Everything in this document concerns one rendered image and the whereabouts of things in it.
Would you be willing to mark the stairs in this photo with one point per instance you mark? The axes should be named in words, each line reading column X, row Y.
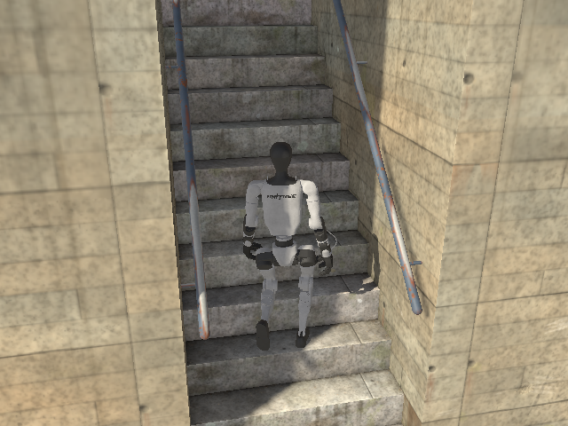
column 254, row 78

